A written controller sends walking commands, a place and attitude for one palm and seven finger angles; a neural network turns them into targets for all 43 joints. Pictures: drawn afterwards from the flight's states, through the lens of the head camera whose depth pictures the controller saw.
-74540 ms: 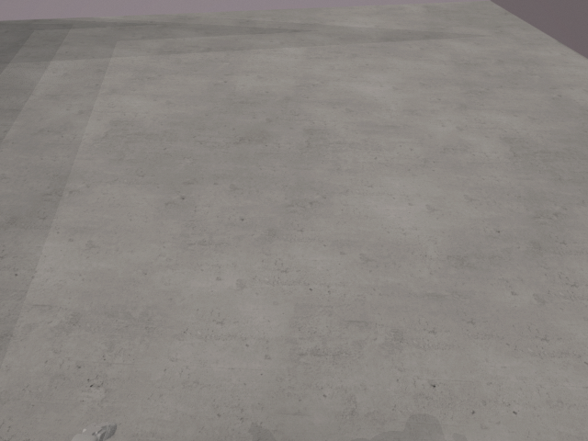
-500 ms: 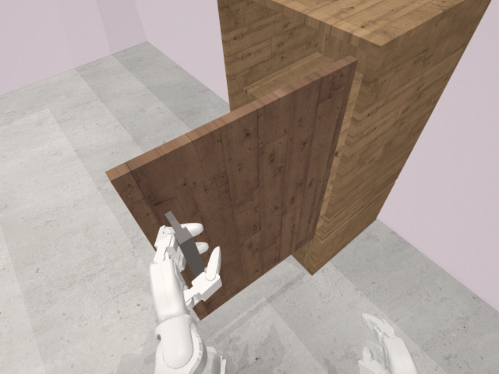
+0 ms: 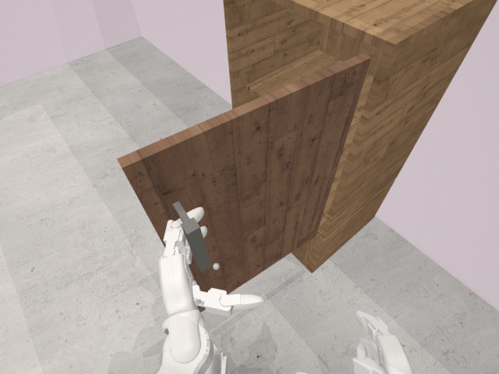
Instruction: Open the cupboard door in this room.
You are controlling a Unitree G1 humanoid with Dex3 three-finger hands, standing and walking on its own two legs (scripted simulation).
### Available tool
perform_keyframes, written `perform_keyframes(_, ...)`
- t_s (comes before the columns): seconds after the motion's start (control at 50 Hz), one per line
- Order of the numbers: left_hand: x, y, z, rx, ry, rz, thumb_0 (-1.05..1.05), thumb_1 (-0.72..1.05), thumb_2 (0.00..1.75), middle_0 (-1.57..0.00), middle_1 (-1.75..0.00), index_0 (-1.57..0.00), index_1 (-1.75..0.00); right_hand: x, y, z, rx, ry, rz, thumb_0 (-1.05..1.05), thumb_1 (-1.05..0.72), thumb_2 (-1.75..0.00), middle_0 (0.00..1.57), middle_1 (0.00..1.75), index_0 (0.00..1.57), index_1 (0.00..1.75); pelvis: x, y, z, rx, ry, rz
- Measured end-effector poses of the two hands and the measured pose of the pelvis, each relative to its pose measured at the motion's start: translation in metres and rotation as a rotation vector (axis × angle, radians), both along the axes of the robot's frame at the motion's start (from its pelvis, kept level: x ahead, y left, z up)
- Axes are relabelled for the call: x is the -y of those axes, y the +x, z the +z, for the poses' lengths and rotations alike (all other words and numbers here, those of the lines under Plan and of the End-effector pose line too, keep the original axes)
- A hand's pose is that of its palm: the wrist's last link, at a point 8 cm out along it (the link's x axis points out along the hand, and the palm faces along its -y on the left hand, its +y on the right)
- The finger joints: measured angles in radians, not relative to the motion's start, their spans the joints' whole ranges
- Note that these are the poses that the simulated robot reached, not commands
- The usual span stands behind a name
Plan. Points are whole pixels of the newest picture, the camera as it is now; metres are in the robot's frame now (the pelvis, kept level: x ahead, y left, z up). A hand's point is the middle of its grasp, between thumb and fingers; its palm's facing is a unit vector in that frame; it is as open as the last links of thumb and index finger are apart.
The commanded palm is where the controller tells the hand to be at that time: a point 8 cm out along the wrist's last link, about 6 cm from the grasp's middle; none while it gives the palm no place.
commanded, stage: open thumb and fingers to let go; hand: left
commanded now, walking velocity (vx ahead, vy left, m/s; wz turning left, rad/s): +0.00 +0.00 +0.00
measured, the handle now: (192, 237) +0.32 +0.11 +0.04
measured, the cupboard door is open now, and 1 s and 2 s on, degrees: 84 88 88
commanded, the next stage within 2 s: slide the hand sideways off the handle in 0.06 s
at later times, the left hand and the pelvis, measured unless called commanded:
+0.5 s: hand (215, 297) +0.23 +0.06 +0.05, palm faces -0.13 -0.99 +0.05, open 16.1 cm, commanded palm +0.21 +0.12 +0.04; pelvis -0.01 +0.03 -0.01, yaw -1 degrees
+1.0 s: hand (181, 321) +0.20 +0.11 +0.04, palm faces -0.08 -1.00 +0.01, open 16.2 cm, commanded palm +0.17 +0.17 +0.04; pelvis -0.01 +0.02 -0.01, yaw -1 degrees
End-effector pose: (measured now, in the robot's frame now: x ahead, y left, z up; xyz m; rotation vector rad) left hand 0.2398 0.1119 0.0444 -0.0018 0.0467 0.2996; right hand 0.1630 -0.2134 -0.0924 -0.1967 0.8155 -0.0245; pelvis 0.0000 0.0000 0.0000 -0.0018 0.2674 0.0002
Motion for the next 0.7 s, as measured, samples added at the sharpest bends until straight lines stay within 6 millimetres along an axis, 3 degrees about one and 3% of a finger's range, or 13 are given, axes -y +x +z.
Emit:
perform_keyframes(0.2,-0.005,0.0,0.0,-0.003,0.007,-0.041,-0.02,-0.5,0.3,-0.33,-0.57,-0.34,-0.61,-0.013,0.004,0.005,0.019,0.006,0.017,0.01,-0.91,-0.89,0.2,0.3,0.2,0.3,-0.009,-0.002,0.0,0.006,-0.013,0.001)
perform_keyframes(0.36,-0.013,-0.017,-0.002,0.028,-0.001,-0.454,-0.02,-0.5,0.3,-0.21,-0.4,-0.18,-0.41,-0.011,-0.005,0.004,0.036,0.001,-0.018,0.01,-0.91,-0.89,0.2,0.3,0.2,0.3,-0.02,-0.009,-0.006,0.009,-0.026,0.006)
perform_keyframes(0.54,-0.007,-0.027,0.0,0.034,-0.051,-0.416,-0.02,-0.5,0.3,-0.16,-0.32,-0.19,-0.33,-0.018,-0.017,0.007,0.041,0.003,-0.047,0.01,-0.91,-0.9,0.2,0.3,0.2,0.3,-0.029,-0.012,-0.009,0.007,-0.023,-0.021)
perform_keyframes(0.7,-0.024,-0.039,0.0,0.033,-0.019,-0.405,-0.02,-0.5,0.3,-0.17,-0.32,-0.19,-0.32,-0.026,-0.017,0.007,0.038,0.015,-0.037,0.01,-0.91,-0.9,0.2,0.3,0.2,0.3,-0.03,-0.013,-0.011,0.012,-0.028,-0.023)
